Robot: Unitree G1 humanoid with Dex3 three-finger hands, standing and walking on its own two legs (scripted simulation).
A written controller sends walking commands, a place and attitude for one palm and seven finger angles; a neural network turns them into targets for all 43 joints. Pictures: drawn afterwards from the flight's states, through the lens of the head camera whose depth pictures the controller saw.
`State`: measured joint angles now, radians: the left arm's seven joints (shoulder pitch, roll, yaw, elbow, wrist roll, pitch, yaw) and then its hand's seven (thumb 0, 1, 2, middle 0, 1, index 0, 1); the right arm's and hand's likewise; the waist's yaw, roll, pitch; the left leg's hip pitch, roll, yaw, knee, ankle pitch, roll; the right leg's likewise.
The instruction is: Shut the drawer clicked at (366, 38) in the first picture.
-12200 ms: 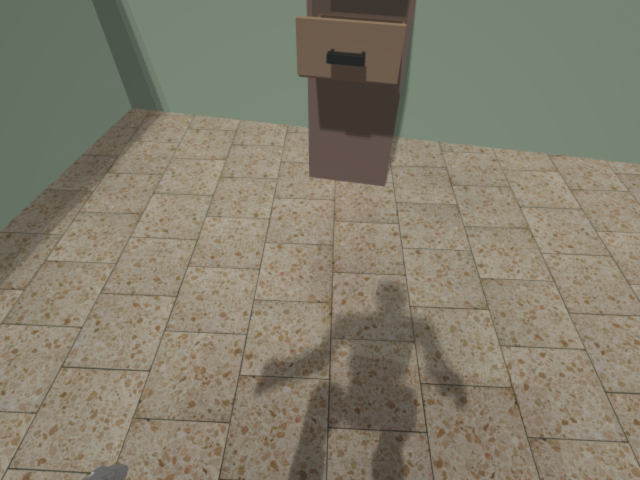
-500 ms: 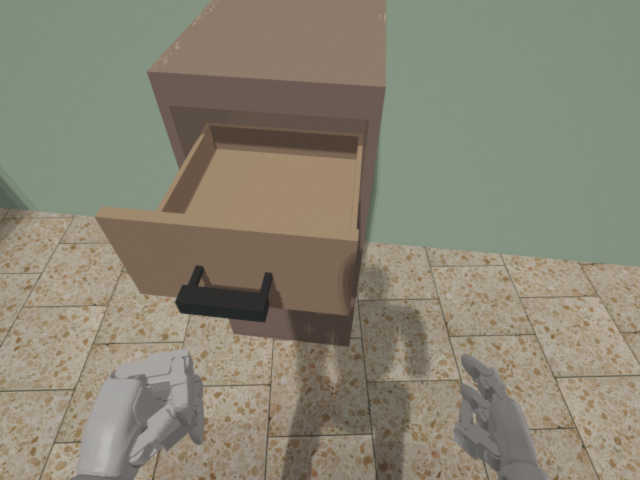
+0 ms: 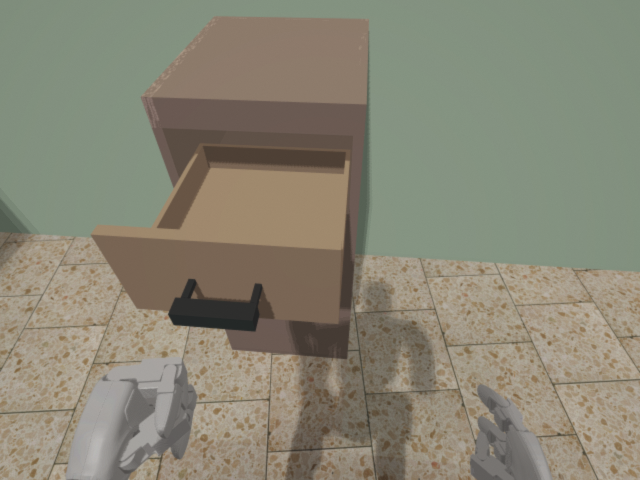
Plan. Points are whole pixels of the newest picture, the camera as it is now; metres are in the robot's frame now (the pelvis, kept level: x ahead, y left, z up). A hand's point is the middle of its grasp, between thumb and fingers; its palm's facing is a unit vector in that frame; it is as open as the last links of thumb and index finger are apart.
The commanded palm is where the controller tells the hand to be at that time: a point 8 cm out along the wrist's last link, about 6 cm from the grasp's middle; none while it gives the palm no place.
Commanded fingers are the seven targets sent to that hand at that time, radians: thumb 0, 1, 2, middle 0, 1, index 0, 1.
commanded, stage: raise the hand and make a fist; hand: left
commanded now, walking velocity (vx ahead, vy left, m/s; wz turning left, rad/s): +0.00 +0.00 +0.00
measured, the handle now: (219, 300) +0.36 +0.18 +0.02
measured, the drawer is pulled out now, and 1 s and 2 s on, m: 0.27 0.27 0.27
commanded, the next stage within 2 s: bring the fist close to the handle in 0.14 s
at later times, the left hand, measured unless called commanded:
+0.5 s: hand (183, 418) +0.17 +0.15 +0.09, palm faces -0.01 -1.00 -0.05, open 3.3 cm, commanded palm +0.14 +0.20 +0.09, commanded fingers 0.00 0.90 0.90 -1.40 -1.60 -1.40 -1.60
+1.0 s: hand (210, 389) +0.22 +0.15 +0.04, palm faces -0.06 -1.00 -0.02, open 3.3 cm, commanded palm +0.20 +0.20 +0.04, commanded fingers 0.00 0.90 0.90 -1.40 -1.60 -1.40 -1.60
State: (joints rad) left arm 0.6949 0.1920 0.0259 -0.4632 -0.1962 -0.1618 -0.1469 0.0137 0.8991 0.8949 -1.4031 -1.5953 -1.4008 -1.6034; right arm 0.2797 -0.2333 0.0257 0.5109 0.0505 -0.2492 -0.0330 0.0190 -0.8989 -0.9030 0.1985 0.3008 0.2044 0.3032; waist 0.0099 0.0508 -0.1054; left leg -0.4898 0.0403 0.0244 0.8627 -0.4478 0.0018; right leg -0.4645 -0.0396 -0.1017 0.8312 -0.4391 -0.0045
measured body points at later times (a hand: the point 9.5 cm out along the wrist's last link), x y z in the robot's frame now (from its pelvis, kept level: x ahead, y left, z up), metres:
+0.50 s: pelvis +0.00 -0.01 +0.00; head +0.00 -0.02 +0.45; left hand +0.16 +0.20 +0.09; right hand +0.19 -0.24 -0.06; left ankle +0.00 +0.12 -0.70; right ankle -0.01 -0.12 -0.70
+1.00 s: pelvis -0.01 +0.01 -0.02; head +0.04 +0.00 +0.43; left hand +0.22 +0.20 +0.04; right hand +0.16 -0.23 -0.10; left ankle +0.00 +0.12 -0.70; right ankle -0.01 -0.12 -0.70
